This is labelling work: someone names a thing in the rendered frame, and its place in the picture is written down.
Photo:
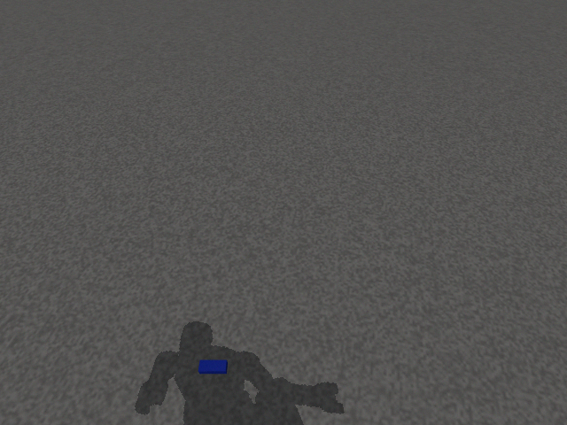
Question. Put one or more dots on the small box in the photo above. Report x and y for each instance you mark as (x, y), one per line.
(215, 366)

